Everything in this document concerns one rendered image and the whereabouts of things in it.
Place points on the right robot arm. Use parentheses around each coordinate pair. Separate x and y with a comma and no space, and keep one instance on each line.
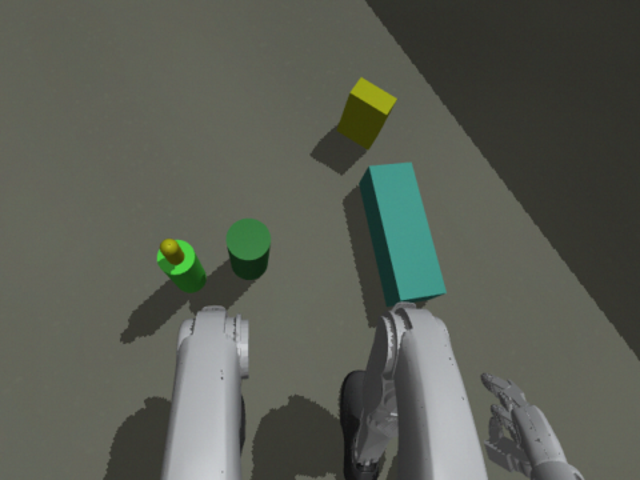
(555,470)

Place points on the right robot hand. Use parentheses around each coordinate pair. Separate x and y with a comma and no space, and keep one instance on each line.
(527,425)

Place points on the right robot foot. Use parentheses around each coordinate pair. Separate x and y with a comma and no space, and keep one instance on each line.
(351,406)

